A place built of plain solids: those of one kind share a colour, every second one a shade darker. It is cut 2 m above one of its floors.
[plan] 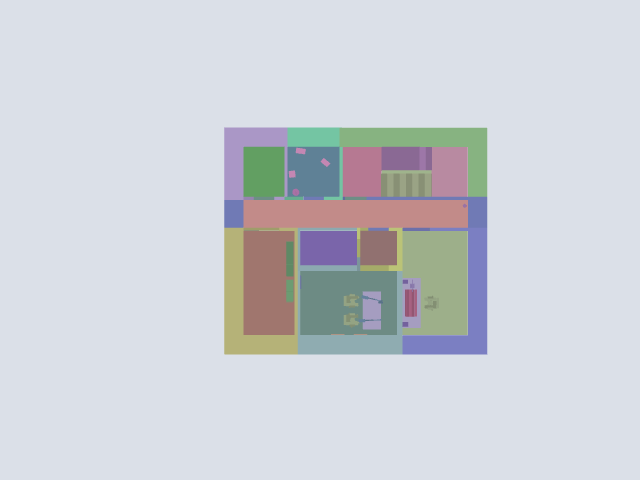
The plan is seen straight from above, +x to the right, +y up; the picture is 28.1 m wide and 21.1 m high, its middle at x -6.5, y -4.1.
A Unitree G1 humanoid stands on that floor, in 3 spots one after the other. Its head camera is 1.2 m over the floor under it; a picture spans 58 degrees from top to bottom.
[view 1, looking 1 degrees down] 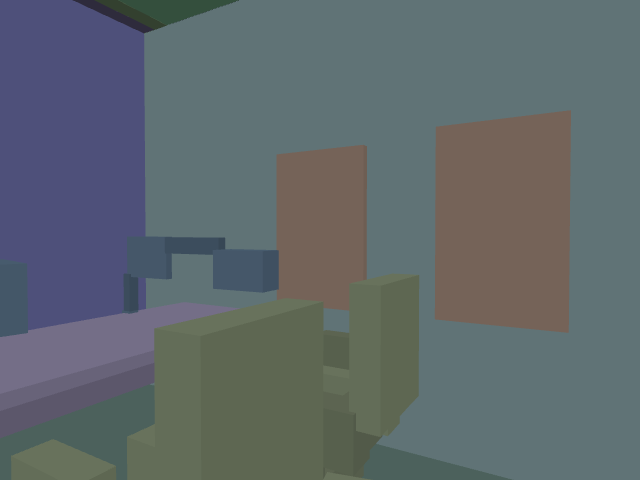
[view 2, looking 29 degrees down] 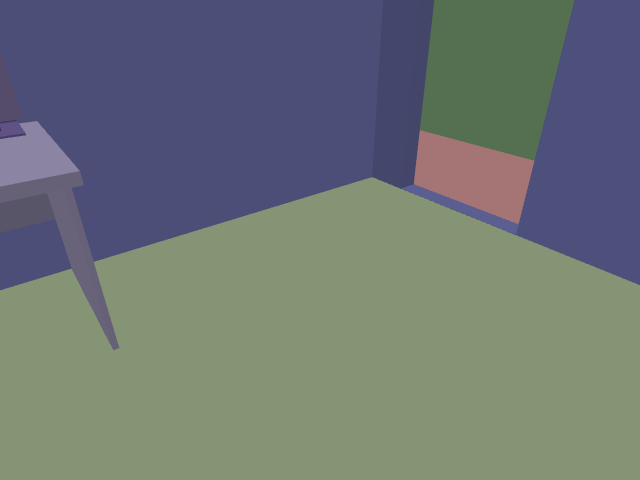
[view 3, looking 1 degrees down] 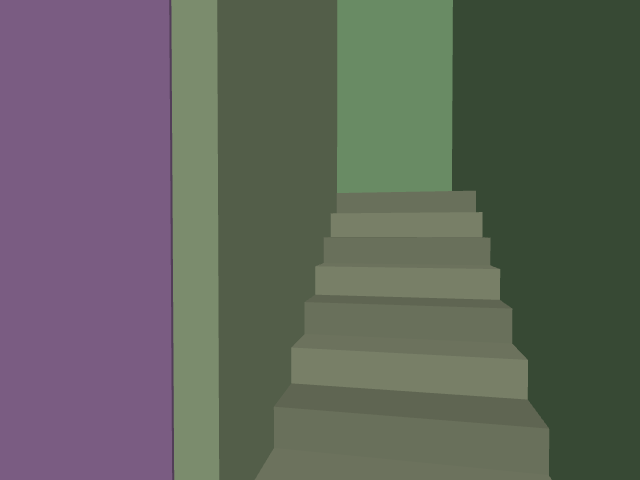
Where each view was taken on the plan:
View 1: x -6.02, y -6.01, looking -60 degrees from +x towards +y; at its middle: panelN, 2.57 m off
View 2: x -0.62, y -5.97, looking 142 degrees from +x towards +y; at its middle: floor_control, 2.48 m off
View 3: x -4.93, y -1.69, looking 11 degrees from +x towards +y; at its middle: wall_spineSm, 2.68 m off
